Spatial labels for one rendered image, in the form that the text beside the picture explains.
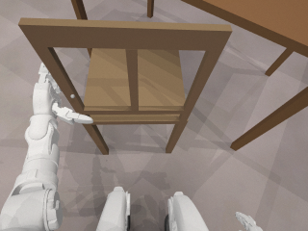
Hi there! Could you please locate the table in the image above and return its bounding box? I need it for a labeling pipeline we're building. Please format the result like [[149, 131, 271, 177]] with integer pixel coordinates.
[[71, 0, 308, 151]]

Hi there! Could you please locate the robot right thigh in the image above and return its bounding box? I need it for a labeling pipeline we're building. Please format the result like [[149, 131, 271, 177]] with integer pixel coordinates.
[[167, 194, 209, 231]]

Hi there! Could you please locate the robot right shin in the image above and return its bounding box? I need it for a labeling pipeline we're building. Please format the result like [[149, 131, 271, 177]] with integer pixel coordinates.
[[168, 192, 183, 231]]

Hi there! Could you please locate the robot right hand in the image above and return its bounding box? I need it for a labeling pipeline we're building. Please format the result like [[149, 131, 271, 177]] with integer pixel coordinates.
[[235, 212, 263, 231]]

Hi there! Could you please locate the robot left hand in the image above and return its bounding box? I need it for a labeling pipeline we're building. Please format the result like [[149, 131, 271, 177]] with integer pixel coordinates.
[[33, 63, 93, 125]]

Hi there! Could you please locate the left robot upper arm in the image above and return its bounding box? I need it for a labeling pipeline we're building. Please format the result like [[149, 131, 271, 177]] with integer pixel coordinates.
[[0, 189, 64, 231]]

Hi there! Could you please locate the robot left forearm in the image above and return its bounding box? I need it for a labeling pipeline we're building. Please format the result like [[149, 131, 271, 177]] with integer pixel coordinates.
[[0, 114, 60, 230]]

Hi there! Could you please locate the chair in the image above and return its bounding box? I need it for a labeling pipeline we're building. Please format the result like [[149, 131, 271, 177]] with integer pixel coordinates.
[[17, 17, 233, 155]]

